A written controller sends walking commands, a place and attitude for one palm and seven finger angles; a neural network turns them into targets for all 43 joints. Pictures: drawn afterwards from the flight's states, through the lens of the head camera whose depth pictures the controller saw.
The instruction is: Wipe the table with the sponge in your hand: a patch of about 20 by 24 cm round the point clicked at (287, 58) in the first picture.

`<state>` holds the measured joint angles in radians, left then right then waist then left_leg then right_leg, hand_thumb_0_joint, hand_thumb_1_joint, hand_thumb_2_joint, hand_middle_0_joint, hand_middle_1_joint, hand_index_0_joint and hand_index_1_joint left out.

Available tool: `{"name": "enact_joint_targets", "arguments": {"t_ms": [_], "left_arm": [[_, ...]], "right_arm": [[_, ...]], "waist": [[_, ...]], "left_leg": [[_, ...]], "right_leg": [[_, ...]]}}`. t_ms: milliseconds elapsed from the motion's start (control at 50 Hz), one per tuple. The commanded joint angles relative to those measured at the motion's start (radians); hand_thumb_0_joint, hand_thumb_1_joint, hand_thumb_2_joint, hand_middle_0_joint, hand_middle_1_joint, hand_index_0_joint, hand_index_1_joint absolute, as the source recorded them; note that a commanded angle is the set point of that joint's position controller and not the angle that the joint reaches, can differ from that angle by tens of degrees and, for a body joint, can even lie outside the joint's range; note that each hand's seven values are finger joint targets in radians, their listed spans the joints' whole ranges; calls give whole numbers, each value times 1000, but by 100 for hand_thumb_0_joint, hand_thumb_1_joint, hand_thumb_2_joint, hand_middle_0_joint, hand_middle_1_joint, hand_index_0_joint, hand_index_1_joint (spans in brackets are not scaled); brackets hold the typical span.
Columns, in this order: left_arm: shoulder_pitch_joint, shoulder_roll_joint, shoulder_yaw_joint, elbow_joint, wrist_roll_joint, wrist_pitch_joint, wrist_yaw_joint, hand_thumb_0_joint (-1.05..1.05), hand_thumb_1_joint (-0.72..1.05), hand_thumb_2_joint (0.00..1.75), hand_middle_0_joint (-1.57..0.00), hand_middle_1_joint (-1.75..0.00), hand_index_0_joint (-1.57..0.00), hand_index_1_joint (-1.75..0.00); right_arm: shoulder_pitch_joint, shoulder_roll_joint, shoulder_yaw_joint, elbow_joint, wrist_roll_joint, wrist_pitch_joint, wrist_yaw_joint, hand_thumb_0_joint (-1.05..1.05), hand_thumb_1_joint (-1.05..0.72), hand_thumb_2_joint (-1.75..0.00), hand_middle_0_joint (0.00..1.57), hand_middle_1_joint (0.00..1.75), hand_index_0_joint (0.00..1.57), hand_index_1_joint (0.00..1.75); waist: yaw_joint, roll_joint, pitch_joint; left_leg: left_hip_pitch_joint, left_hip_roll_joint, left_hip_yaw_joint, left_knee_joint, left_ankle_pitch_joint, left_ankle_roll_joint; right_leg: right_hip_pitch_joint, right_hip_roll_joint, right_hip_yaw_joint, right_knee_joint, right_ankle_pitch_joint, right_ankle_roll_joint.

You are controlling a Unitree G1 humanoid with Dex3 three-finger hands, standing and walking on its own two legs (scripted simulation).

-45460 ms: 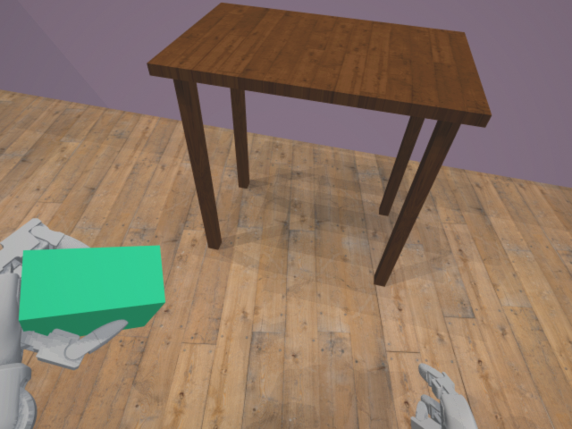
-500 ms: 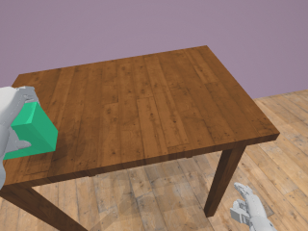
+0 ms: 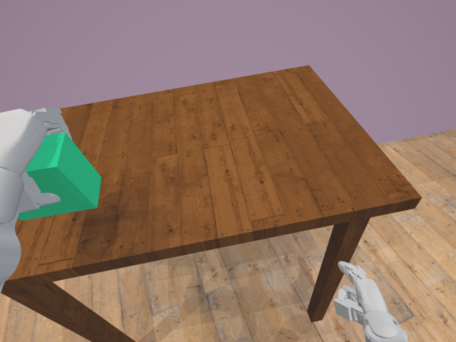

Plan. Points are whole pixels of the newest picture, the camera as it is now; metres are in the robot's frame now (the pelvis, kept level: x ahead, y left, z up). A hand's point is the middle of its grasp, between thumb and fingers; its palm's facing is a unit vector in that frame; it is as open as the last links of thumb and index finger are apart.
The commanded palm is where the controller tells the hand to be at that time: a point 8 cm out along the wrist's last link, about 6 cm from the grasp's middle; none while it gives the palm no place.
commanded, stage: lift the sponge slowly off the table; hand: left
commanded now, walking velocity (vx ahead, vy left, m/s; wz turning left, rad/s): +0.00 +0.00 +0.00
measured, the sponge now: (49, 185) +0.24 +0.33 +0.19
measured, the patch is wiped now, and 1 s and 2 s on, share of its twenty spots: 1.00 1.00 1.00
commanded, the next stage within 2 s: bring the sponge back beside the body in 0.04 s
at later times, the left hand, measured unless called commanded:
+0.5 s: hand (58, 186) +0.23 +0.29 +0.21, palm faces +0.05 +0.00 -1.00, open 9.9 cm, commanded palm +0.18 +0.30 +0.30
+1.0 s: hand (62, 195) +0.21 +0.26 +0.22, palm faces +0.17 +0.01 -0.99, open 9.9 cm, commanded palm +0.16 +0.28 +0.29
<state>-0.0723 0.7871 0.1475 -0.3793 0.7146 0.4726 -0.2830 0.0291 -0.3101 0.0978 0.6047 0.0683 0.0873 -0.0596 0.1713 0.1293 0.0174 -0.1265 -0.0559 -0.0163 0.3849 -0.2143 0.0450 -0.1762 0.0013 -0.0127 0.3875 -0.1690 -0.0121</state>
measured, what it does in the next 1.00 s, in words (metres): stands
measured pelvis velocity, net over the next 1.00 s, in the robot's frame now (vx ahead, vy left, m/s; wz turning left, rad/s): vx -0.01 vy -0.02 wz -0.02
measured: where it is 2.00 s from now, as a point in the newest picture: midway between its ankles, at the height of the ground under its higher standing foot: outside the picture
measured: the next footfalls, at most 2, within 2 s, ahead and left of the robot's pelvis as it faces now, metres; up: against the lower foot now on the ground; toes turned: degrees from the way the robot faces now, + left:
none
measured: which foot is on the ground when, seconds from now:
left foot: down 0.00-1.00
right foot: down 0.00-1.00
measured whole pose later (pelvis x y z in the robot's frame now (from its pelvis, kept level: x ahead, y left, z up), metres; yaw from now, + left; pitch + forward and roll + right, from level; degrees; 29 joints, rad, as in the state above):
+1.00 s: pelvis -0.01 -0.02 +0.00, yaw -1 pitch -5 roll +0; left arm 0.11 0.80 0.10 -0.57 0.71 0.42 -0.22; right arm 0.04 -0.30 0.08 0.60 0.05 0.07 -0.06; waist 0.19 0.12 0.02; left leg -0.11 -0.03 0.00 0.43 -0.24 0.02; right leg -0.17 0.03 0.00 0.44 -0.19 -0.04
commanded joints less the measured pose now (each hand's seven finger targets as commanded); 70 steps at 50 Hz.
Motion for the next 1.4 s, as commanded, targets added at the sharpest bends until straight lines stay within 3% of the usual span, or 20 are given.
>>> {"name": "enact_joint_targets", "arguments": {"t_ms": [0,20,140,220,300,320,440,500,520,540,620,700,720,880,920,1060,1120,1240,1340,1380], "left_arm": [[-281,321,169,-205,55,-23,31,0,10,130,-120,-160,-120,-160],[-294,337,180,-261,74,-13,38,0,10,130,-120,-160,-120,-160],[-346,384,231,-174,76,-11,75,0,10,130,-120,-160,-120,-160],[-201,284,179,-130,42,23,36,0,10,130,-120,-160,-120,-160],[-107,273,164,-141,8,18,-6,0,10,130,-120,-160,-120,-160],[-94,264,162,-190,25,24,-7,0,10,130,-120,-160,-120,-160],[-214,424,267,-281,57,-40,28,0,10,130,-120,-160,-120,-160],[-190,396,272,-229,39,-96,66,0,10,130,-120,-160,-120,-160],[-194,390,272,-270,48,-94,80,0,10,130,-120,-160,-120,-160],[-211,396,287,-237,28,-100,98,0,10,130,-120,-160,-120,-160],[-130,288,225,-130,5,-46,102,0,10,130,-120,-160,-120,-160],[-74,244,173,-159,-15,-25,71,0,10,130,-120,-160,-120,-160],[-43,211,149,-210,-1,-12,66,0,10,130,-120,-160,-120,-160],[-90,343,238,-351,55,-46,103,0,10,130,-120,-160,-120,-160],[-106,342,254,-384,67,-42,132,0,10,130,-120,-160,-120,-160],[-28,197,176,-201,-10,-3,148,0,10,130,-120,-160,-120,-160],[16,130,115,-268,-9,14,125,0,10,130,-120,-160,-120,-160],[-30,206,149,-472,23,1,142,0,10,130,-120,-160,-120,-160],[-53,276,218,-475,68,-6,198,0,10,130,-120,-160,-120,-160],[-31,229,192,-378,51,-3,210,0,10,130,-120,-160,-120,-160]], "right_arm": [[-202,-90,-44,-187,-9,-61,-20,0,-90,-90,20,30,20,30],[-254,-84,-39,-208,0,-74,-17,0,-90,-90,20,30,20,30],[-189,-90,-47,-171,-16,-58,-11,0,-90,-90,20,30,20,30],[-239,-83,-42,-189,10,-49,2,0,-90,-90,20,30,20,30],[-206,-94,-40,-199,2,-29,-1,0,-90,-90,20,30,20,30],[-250,-85,-35,-217,12,-43,2,0,-90,-90,20,30,20,30],[-190,-90,-35,-210,-21,-60,-23,0,-90,-90,20,30,20,30],[-163,-78,-46,-197,-21,-68,-29,0,-90,-90,20,30,20,30],[-207,-74,-48,-207,-5,-83,-26,0,-90,-90,20,30,20,30],[-158,-81,-53,-188,-21,-77,-27,0,-90,-90,20,30,20,30],[-215,-83,-57,-180,7,-76,-17,0,-90,-90,20,30,20,30],[-203,-91,-52,-185,-3,-61,-13,0,-90,-90,20,30,20,30],[-259,-76,-43,-214,10,-76,-9,0,-90,-90,20,30,20,30],[-211,-75,-46,-202,-27,-78,-18,0,-90,-90,20,30,20,30],[-245,-65,-50,-213,-12,-86,-13,0,-90,-90,20,30,20,30],[-208,-75,-55,-181,-2,-55,-2,0,-90,-90,20,30,20,30],[-278,-62,-40,-218,13,-65,-2,0,-90,-90,20,30,20,30],[-247,-62,-39,-227,-21,-82,-12,0,-90,-90,20,30,20,30],[-222,-58,-46,-208,-34,-72,-4,0,-90,-90,20,30,20,30],[-215,-59,-52,-191,-24,-57,4,0,-90,-90,20,30,20,30]], "waist": [[-1,-47,-240],[-1,1,-269],[18,-5,-280],[2,-31,-215],[1,-84,-196],[-9,-61,-210],[15,-41,-275],[12,-30,-221],[6,5,-231],[15,-7,-242],[-4,-27,-162],[-1,-58,-164],[-7,-44,-174],[24,-12,-222],[23,16,-229],[6,-95,-114],[-9,-58,-114],[14,-16,-225],[24,16,-199],[15,-18,-138]], "left_leg": [[-5,24,-48,-51,237,-15],[0,26,-70,-49,243,-14],[2,19,-53,-36,296,-23],[-6,29,-59,-42,278,-24],[-20,27,-30,-27,251,-15],[-13,28,-46,-27,251,-13],[4,13,-42,-3,253,-4],[24,18,-34,-6,228,-13],[37,21,-62,-8,226,-16],[23,19,-39,0,232,-18],[-9,26,-54,-14,194,-28],[-32,28,-31,-19,192,-24],[-25,29,-50,-26,189,-21],[-21,18,-41,-14,199,-18],[-10,25,-61,-16,189,-24],[-35,40,-30,-33,123,-32],[-32,39,-40,-48,92,-26],[-24,27,-31,-26,122,-13],[-33,30,-37,-24,132,-25],[-28,36,-35,-33,123,-34]], "right_leg": [[156,11,30,-21,100,-47],[171,27,92,-14,101,-63],[193,7,67,-14,136,-68],[150,28,103,-33,142,-63],[136,3,38,-28,143,-33],[131,23,91,-27,130,-44],[160,-6,57,-10,88,-46],[127,0,62,-39,55,-50],[125,24,140,-44,46,-70],[145,-4,90,-36,64,-60],[110,22,147,-56,54,-61],[124,-1,65,-34,89,-35],[120,16,117,-34,70,-46],[149,5,77,-10,43,-53],[145,28,151,-15,19,-74],[93,15,90,-53,-15,-43],[80,29,124,-55,-41,-45],[148,11,100,-15,-18,-45],[151,21,127,-11,-33,-68],[119,28,130,-38,-39,-65]]}}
